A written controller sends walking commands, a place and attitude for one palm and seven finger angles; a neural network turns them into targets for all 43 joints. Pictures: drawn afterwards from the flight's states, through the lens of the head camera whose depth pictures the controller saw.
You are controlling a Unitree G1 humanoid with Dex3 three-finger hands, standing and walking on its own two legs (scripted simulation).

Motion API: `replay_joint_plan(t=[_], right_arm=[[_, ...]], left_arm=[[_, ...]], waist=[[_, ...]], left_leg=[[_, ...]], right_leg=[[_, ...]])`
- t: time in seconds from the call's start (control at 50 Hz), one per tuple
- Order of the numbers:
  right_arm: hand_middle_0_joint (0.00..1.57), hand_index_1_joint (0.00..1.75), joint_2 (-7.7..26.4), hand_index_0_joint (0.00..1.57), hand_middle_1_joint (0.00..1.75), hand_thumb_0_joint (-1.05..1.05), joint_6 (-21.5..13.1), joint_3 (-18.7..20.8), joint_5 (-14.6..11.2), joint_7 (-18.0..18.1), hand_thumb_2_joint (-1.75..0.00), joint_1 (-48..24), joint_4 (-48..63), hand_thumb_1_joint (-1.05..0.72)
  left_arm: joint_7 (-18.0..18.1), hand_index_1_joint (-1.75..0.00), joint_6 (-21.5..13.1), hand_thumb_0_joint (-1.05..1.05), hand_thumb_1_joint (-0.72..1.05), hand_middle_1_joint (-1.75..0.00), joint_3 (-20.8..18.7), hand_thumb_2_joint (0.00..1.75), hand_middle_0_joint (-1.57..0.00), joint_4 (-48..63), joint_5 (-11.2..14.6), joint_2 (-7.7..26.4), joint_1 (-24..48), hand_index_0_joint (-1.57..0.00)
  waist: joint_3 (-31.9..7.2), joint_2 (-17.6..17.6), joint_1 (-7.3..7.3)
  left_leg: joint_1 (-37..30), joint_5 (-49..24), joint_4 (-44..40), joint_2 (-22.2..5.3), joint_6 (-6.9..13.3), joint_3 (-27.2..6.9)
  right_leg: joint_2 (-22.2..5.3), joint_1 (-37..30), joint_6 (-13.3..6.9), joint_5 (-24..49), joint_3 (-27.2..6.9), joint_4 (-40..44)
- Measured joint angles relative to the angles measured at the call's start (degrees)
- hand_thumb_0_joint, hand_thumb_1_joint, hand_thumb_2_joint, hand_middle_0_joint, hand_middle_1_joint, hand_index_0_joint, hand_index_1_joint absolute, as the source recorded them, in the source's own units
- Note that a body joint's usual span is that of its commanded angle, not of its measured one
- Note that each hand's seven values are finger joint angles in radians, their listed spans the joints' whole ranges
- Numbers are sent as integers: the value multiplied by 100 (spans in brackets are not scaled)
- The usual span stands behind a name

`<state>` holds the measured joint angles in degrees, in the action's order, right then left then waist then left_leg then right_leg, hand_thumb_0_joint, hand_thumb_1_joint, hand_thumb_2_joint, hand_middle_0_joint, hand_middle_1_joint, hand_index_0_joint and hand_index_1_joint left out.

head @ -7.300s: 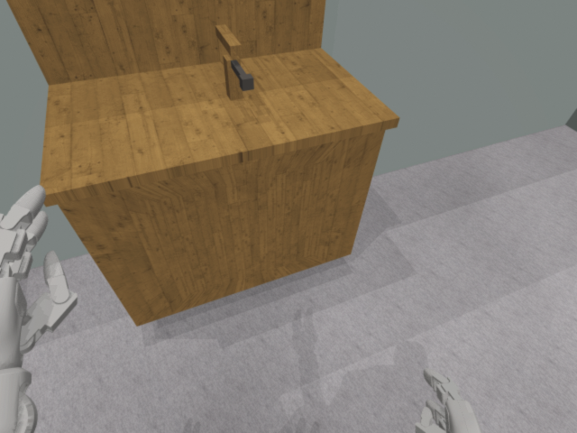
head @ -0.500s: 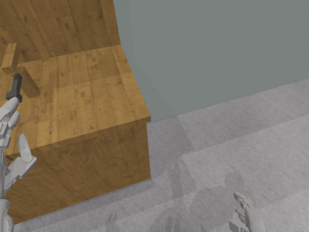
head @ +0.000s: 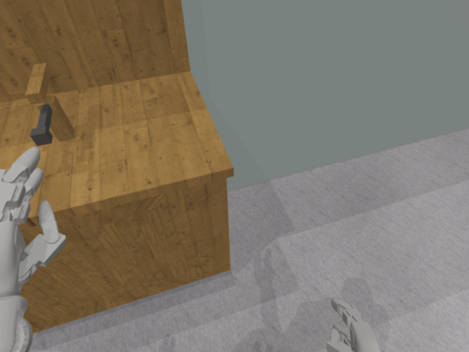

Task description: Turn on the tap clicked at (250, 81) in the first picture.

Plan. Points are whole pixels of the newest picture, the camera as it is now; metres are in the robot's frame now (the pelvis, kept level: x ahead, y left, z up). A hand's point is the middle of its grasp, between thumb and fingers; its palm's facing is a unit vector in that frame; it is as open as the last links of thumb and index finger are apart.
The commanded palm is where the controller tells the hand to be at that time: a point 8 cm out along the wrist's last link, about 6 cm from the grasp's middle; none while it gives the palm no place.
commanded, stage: come to a stop and stand still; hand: left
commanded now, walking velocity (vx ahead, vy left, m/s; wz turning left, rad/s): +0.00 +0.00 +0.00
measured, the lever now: (41, 136) +0.50 +0.43 +0.08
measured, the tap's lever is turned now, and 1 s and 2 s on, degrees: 0 0 0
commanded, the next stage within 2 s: look again from close up in 0.40 s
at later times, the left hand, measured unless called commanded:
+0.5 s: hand (49, 260) +0.19 +0.23 +0.16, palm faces +0.37 -0.85 -0.38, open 7.4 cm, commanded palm +0.14 +0.28 +0.18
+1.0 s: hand (24, 216) +0.25 +0.28 +0.18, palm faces +0.38 -0.85 -0.38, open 7.4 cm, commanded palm +0.18 +0.31 +0.18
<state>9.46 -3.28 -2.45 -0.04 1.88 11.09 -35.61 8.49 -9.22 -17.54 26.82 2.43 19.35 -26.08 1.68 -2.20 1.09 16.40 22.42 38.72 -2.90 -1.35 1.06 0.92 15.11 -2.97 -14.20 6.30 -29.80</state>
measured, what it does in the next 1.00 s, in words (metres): stands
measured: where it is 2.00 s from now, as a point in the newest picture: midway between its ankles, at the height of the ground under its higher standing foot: outside the picture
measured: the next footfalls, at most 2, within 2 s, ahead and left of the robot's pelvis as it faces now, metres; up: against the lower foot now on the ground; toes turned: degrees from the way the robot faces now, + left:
left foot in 1.82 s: +0.23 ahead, +0.26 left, +0.00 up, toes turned +2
right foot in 2.00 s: +0.22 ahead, +0.09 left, +0.00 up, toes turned -5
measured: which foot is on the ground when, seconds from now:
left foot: down 0.00-1.00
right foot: down 0.00-1.00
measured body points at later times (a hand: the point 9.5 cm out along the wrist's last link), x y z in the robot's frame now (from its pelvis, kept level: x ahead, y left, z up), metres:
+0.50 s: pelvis -0.02 +0.00 +0.01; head -0.02 -0.01 +0.46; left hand +0.17 +0.27 +0.18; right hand +0.14 -0.23 -0.09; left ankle +0.00 +0.12 -0.73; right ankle +0.02 -0.09 -0.73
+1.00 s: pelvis +0.01 +0.04 +0.01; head +0.05 +0.05 +0.45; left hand +0.22 +0.32 +0.20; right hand +0.17 -0.19 -0.07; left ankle +0.00 +0.12 -0.73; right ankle +0.02 -0.09 -0.73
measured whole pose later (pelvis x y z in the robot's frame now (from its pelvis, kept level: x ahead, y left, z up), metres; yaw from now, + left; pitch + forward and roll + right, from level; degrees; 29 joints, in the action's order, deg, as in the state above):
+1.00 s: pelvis +0.01 +0.04 +0.01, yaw -2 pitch +1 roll -1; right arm 12.0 -8.4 -1.7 0.9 1.1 12.4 -33.6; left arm 7.4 -12.8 -23.0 27.9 2.8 20.8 -23.8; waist 3.6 1.1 -0.3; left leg 13.0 16.0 28.1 1.0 2.9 3.2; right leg -0.1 14.5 0.4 -11.5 1.4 -25.3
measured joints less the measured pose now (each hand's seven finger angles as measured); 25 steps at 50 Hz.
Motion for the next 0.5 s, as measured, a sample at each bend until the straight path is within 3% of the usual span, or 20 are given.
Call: replay_joint_plan(t=[0.06, 0.2, 0.32, 0.5], right_arm=[[20, 30, 156, 20, 30, 2, 67, 66, 9, 66, -90, 15, 49, -90], [20, 30, 281, 20, 30, 2, -12, 181, 12, 227, -90, 243, 74, -90], [20, 30, 285, 20, 30, 2, -151, 163, 8, 159, -90, 142, 37, -90], [20, 30, 223, 20, 30, 2, -57, 124, 33, 161, -90, 173, 34, -90]], left_arm=[[0, -31, -31, 1, 89, -31, -85, 90, -21, 224, 30, 65, -255, -22], [77, -31, -115, 1, 89, -31, -245, 90, -21, 90, -20, 153, -191, -22], [91, -30, -125, 1, 89, -30, -108, 90, -20, -111, -51, -76, -2, -21], [46, -30, -26, 1, 89, -31, 15, 90, -21, -65, -6, 23, -218, -21]], waist=[[58, 28, 31], [28, 308, -181], [-1, 142, -192], [-115, 95, -73]], left_leg=[[-163, -475, -541, 59, 19, 28], [-364, -781, -1013, 209, 153, 159], [-242, -800, -917, 100, 78, 113], [-247, -865, -1018, 81, 83, 99]], right_leg=[[16, 19, 32, 46, 1, -9], [-81, 12, 275, 103, -196, 66], [44, 23, 9, 278, -157, 215], [73, -35, 20, 401, -147, 426]])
